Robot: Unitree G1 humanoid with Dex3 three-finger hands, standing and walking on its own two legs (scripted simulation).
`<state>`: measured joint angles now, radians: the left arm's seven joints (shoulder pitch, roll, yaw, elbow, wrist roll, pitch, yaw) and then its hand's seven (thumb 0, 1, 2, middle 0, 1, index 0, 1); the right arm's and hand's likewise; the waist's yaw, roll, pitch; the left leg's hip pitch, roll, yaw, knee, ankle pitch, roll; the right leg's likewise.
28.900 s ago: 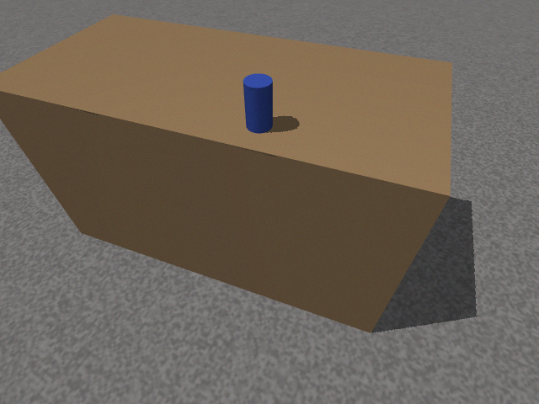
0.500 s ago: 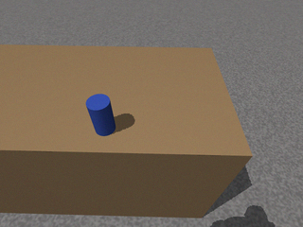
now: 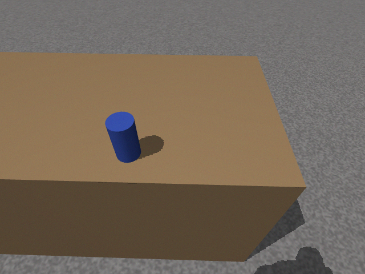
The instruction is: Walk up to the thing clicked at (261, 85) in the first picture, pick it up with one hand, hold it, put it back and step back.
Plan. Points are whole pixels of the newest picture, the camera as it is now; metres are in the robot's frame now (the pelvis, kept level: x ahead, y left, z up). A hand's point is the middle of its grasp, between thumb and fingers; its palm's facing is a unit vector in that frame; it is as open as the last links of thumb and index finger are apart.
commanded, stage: stand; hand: left
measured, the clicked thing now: (124, 138) +0.45 +0.18 +0.03
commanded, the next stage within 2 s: step back in 0.30 s
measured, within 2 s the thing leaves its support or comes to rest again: neither
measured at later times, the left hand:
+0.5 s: hand out of the picture +0.05 +0.26 -0.16, palm faces +0.00 -0.91 -0.41, open 7.4 cm
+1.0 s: hand out of the picture -0.05 +0.28 -0.18, palm faces +0.08 -0.92 -0.39, open 7.4 cm
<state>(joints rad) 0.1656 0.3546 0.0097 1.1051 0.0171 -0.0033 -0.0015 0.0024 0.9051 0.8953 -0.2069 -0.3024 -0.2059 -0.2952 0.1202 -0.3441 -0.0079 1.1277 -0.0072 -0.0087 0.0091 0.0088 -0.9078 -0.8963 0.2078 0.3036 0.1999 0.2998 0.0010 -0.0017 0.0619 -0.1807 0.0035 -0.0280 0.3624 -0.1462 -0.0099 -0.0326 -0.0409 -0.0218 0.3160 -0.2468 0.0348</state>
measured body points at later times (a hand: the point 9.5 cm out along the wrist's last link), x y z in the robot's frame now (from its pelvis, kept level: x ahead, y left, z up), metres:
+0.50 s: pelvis -0.04 -0.02 -0.01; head +0.02 -0.02 +0.43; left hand +0.05 +0.31 -0.14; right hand +0.07 -0.33 -0.14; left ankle +0.03 +0.12 -0.75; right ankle -0.06 -0.14 -0.74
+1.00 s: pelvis -0.15 +0.00 -0.02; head -0.07 +0.02 +0.42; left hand -0.06 +0.33 -0.15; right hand -0.02 -0.30 -0.15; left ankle -0.15 +0.11 -0.75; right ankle -0.10 -0.13 -0.71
